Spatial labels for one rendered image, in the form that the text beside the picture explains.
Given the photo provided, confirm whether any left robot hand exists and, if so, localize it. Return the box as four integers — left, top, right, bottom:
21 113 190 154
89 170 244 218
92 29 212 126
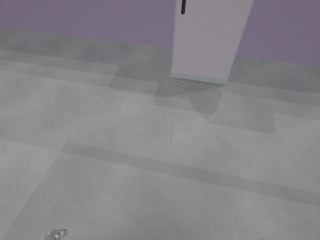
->
41 229 67 240

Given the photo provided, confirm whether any fridge door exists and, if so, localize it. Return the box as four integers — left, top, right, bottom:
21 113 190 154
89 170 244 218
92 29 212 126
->
172 0 252 80

